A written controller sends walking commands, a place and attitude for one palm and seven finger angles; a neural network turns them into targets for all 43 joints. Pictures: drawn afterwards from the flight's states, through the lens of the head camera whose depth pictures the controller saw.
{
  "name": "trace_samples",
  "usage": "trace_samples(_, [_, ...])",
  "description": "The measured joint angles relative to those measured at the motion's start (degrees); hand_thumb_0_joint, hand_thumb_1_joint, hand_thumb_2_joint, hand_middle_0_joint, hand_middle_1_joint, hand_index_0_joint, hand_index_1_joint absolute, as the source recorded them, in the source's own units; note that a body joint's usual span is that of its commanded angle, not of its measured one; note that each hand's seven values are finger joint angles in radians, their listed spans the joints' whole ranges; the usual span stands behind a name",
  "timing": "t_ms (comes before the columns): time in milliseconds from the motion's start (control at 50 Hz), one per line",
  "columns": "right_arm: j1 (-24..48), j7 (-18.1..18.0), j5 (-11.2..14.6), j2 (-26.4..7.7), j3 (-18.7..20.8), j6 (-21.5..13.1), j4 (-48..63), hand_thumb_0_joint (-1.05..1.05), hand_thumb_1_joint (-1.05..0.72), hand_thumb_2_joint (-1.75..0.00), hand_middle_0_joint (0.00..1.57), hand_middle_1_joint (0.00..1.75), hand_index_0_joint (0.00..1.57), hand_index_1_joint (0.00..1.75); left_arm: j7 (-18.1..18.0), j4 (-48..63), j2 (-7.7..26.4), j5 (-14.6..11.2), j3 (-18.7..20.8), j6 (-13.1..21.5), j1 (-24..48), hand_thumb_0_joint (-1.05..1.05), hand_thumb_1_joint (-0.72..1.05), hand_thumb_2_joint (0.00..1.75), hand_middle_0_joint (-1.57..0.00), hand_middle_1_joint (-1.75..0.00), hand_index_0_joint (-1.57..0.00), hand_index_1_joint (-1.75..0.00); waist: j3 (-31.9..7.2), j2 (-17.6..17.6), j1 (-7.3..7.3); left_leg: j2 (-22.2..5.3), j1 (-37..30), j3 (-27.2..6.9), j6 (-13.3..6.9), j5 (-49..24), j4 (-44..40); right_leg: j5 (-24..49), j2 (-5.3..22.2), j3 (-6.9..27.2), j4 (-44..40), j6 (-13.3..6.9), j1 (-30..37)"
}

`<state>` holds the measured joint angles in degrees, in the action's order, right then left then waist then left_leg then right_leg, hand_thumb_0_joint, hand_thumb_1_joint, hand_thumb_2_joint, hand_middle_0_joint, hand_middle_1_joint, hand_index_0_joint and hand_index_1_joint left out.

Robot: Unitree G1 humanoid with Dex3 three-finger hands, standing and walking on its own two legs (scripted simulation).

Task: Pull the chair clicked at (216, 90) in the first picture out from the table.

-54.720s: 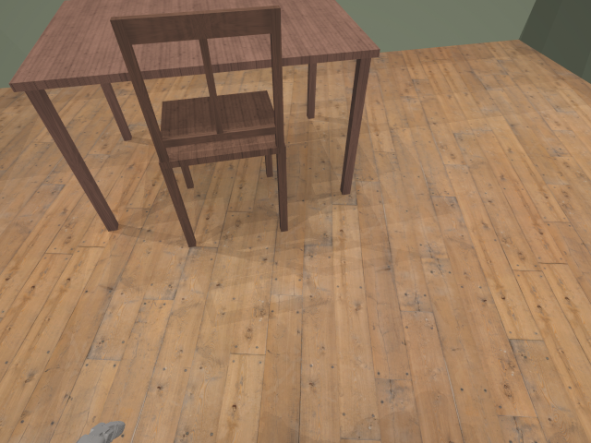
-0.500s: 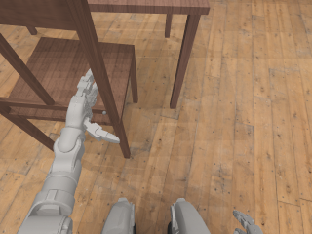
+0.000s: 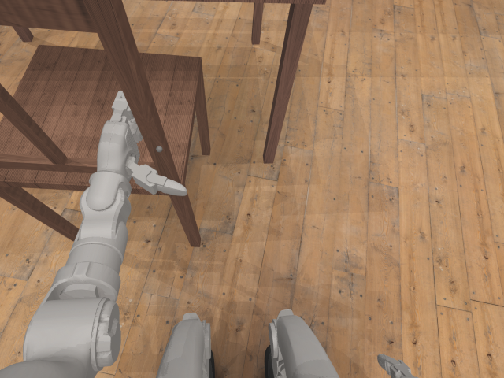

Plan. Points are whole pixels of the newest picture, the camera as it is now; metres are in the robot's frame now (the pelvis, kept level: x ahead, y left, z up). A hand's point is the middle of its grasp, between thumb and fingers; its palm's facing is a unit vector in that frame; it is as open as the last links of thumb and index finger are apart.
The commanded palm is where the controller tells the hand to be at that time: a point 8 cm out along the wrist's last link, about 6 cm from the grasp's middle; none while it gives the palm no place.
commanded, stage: push the fingers through the gap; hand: left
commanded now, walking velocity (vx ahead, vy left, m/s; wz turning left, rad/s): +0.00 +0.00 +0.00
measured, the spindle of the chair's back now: (10, 108) +0.53 +0.34 +0.06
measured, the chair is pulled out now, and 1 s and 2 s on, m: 0.15 0.15 0.17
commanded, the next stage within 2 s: hook a spindle and tug to test in 0.36 s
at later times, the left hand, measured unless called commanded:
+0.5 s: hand (158, 150) +0.46 +0.12 +0.03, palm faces -0.12 -0.99 -0.04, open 17.0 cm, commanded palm +0.45 +0.17 +0.03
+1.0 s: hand (157, 150) +0.46 +0.12 +0.03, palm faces -0.10 -0.99 -0.02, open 12.4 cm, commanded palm +0.45 +0.17 +0.03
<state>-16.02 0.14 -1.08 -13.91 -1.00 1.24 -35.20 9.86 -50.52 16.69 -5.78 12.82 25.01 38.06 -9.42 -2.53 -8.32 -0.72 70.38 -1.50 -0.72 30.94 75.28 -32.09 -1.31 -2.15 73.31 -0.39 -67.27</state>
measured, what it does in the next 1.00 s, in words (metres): stands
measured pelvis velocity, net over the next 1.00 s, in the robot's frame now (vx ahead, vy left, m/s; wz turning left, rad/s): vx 0.01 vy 0.00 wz -0.01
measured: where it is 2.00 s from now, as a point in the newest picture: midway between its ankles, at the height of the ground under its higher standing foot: outside the picture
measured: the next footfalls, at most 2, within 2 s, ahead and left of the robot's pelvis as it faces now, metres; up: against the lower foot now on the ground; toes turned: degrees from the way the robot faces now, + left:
none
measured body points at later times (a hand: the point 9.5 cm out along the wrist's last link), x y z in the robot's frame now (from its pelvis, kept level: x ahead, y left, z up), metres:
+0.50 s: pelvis +0.00 +0.00 +0.00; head +0.14 +0.01 +0.43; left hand +0.46 +0.18 +0.03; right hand +0.07 -0.26 -0.12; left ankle +0.03 +0.11 -0.61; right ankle +0.02 -0.12 -0.61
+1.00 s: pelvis +0.01 +0.00 +0.01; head +0.14 +0.01 +0.44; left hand +0.46 +0.18 +0.03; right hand +0.07 -0.25 -0.11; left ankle +0.03 +0.11 -0.61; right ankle +0.02 -0.12 -0.61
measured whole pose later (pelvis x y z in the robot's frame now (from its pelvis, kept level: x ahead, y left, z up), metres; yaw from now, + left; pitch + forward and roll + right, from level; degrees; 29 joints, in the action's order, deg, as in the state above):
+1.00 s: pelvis +0.01 +0.00 +0.01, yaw +0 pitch +26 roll -3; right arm -16.6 1.1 -0.9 -13.2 -1.1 3.6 -34.5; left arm 8.5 -49.4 15.6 -6.0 12.7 25.5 35.4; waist -9.6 -2.4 -8.1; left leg -1.0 68.3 -1.1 -0.9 31.2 73.7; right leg -32.0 -1.6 -1.7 71.5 -0.2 -65.3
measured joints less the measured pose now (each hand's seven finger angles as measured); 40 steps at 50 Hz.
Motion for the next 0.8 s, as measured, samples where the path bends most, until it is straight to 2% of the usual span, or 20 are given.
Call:
trace_samples(240, [-1.4,0.9,0.1,0.5,-0.2,2.0,0.7,0.0,-0.9,-0.89,0.2,0.3,0.2,0.3,-1.3,0.2,-0.7,0.8,0.8,0.0,-2.2,-0.01,-0.5,0.3,-0.06,-0.08,-0.06,-0.08,-0.4,0.0,-0.19,-0.3,-1.5,0.9,-0.1,0.1,-1.3,0.1,-0.3,0.9,-1.0,0.1,1.0])
trace_samples(400, [-0.7,0.7,0.0,0.4,0.2,1.7,0.4,0.0,-0.9,-0.89,0.2,0.3,0.2,0.3,-0.8,1.7,-0.3,0.3,0.3,2.1,-2.4,-0.01,-0.5,0.3,-0.06,-0.08,-0.06,-0.08,0.0,0.2,0.23,-0.2,-1.5,0.3,0.0,0.1,-1.2,0.1,-0.2,0.4,-1.1,0.0,1.3])
trace_samples(540, [0.3,0.7,0.1,-0.1,0.0,2.1,0.7,0.0,-0.9,-0.89,0.2,0.3,0.2,0.3,-0.1,-2.8,-0.1,0.6,0.0,0.5,0.1,-0.01,-0.5,0.3,-0.07,-0.09,-0.06,-0.1,-0.2,0.2,0.05,-0.1,-1.0,0.0,0.0,0.1,-0.8,0.0,-0.1,0.0,-0.9,0.0,1.0])
trace_samples(700, [0.5,0.6,-0.2,0.2,0.1,2.0,0.8,0.0,-0.9,-0.89,0.2,0.3,0.2,0.3,-0.6,-0.5,-0.3,0.6,0.6,2.3,-0.1,-0.01,-0.5,0.3,-0.14,-0.33,-0.14,-0.33,0.1,0.4,-0.13,-0.2,-0.2,0.2,0.0,0.4,-0.2,-0.2,-0.2,0.3,-0.3,0.0,0.1])
trace_samples(800, [0.1,0.9,0.0,0.4,0.0,2.7,0.8,0.0,-0.9,-0.89,0.2,0.3,0.2,0.3,-0.4,-0.6,0.1,0.7,0.6,0.8,-0.4,-0.01,-0.5,0.3,-0.22,-0.56,-0.21,-0.56,-0.2,0.2,-0.14,-0.3,-0.4,0.3,-0.1,0.5,-0.3,-0.3,-0.3,0.3,-0.4,0.1,0.3])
